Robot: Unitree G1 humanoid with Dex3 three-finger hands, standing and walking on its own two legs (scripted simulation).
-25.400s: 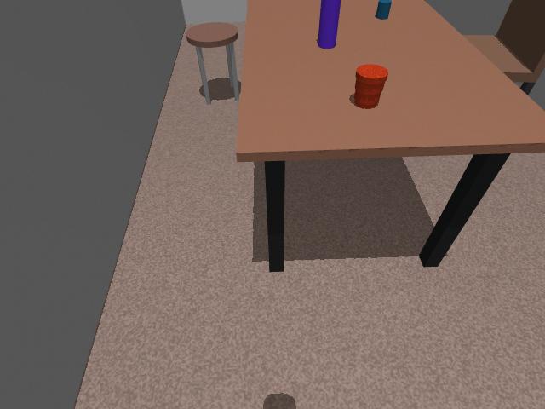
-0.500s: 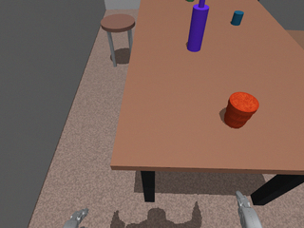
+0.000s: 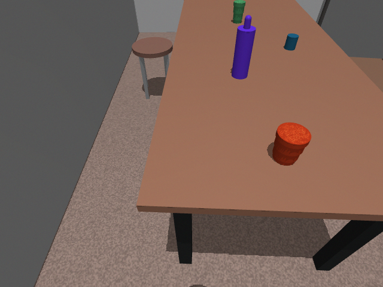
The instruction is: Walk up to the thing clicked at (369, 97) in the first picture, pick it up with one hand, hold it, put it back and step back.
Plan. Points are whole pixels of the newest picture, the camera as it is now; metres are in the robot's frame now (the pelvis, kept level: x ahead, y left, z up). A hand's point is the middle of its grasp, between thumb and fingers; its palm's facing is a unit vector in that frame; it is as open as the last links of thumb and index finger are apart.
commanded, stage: home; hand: right
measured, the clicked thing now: (288, 145) +0.49 -0.24 +0.00
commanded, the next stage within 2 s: stand in 1.28 s
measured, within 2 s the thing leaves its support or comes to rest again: neither
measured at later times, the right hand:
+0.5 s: hand out of the picture +0.05 -0.26 -0.15, palm faces -0.07 +0.93 -0.36, open 17.5 cm
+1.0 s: hand out of the picture +0.07 -0.25 -0.15, palm faces -0.05 +0.93 -0.36, open 17.5 cm
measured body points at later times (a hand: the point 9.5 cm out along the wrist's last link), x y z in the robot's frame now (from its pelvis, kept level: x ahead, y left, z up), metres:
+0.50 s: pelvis +0.00 -0.01 +0.00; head -0.01 -0.01 +0.45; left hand +0.05 +0.30 -0.13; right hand +0.05 -0.31 -0.13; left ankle -0.02 +0.14 -0.74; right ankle +0.04 -0.12 -0.74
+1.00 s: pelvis +0.01 +0.00 +0.00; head +0.00 +0.00 +0.45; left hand +0.07 +0.30 -0.13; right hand +0.07 -0.30 -0.13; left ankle -0.02 +0.14 -0.74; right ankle +0.04 -0.12 -0.74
